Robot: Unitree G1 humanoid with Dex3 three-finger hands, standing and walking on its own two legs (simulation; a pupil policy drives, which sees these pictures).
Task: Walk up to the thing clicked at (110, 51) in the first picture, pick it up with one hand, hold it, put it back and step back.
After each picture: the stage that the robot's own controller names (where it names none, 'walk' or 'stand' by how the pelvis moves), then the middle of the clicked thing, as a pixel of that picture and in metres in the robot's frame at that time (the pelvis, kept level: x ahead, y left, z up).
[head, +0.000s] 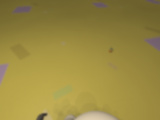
stand; (110, 50) +1.55 -0.50 -0.72
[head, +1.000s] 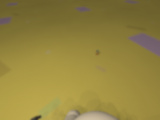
walk; (97, 52) +1.49 -0.08 -0.70
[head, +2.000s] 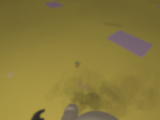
walk; (76, 64) +0.96 +0.26 -0.71
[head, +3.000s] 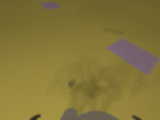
walk; (70, 85) +0.55 +0.23 -0.70
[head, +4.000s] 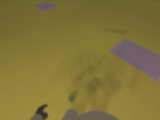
stand; (71, 99) +0.34 +0.20 -0.69
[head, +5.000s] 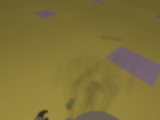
stand; (68, 106) +0.30 +0.21 -0.72
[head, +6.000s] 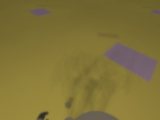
stand; (67, 105) +0.30 +0.23 -0.72
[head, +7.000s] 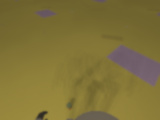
stand; (69, 106) +0.31 +0.21 -0.73
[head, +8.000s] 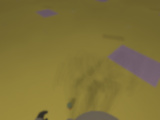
stand; (69, 106) +0.30 +0.21 -0.73
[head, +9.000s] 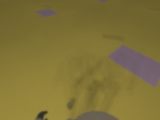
go down; (69, 106) +0.30 +0.21 -0.73
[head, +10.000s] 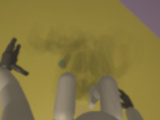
go down; (62, 64) +0.41 +0.20 -0.35
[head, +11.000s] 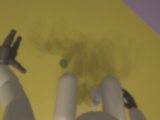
approach; (63, 64) +0.41 +0.20 -0.31
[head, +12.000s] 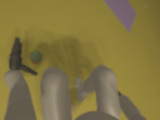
close in; (36, 58) +0.40 +0.24 -0.23
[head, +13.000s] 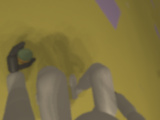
close; (25, 56) +0.40 +0.25 -0.23
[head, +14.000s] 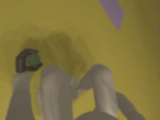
lift; (32, 61) +0.37 +0.23 -0.23
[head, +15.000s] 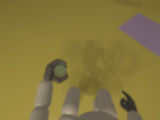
lift; (61, 73) +0.32 +0.18 +0.00
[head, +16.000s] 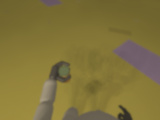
hold; (65, 74) +0.32 +0.17 +0.03
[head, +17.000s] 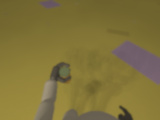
hold; (65, 75) +0.32 +0.17 +0.01
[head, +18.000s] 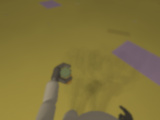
hold; (66, 76) +0.32 +0.16 +0.01
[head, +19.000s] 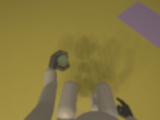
crouch; (63, 63) +0.40 +0.17 -0.07
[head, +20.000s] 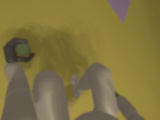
lower; (24, 52) +0.43 +0.25 -0.22
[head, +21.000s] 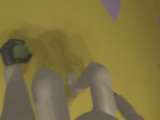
lower; (21, 53) +0.42 +0.25 -0.23
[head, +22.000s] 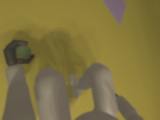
lower; (23, 54) +0.41 +0.26 -0.23
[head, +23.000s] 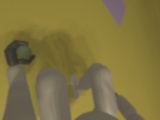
lower; (24, 54) +0.41 +0.26 -0.23
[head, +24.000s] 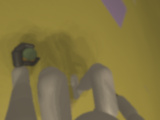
loosen; (29, 56) +0.40 +0.24 -0.22
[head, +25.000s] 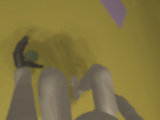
withdraw; (30, 58) +0.40 +0.24 -0.23
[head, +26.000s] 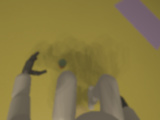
walk; (62, 64) +0.41 +0.20 -0.30
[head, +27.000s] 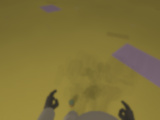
stand; (71, 103) +0.33 +0.16 -0.65
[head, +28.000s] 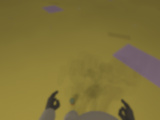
stand; (72, 102) +0.34 +0.16 -0.67
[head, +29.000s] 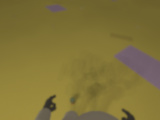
stand; (72, 101) +0.34 +0.16 -0.68
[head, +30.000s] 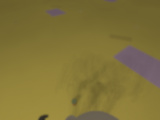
walk; (74, 102) +0.35 +0.17 -0.72
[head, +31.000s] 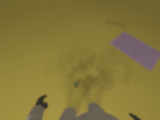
walk; (76, 85) +0.47 +0.10 -0.70
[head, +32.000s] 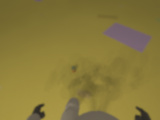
walk; (73, 69) +0.74 +0.25 -0.68
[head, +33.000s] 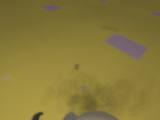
stand; (76, 67) +0.96 +0.21 -0.71
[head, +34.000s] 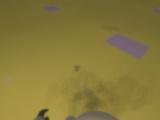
stand; (76, 68) +0.93 +0.21 -0.73
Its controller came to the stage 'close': yes
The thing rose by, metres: 0.73
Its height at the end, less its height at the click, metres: +0.00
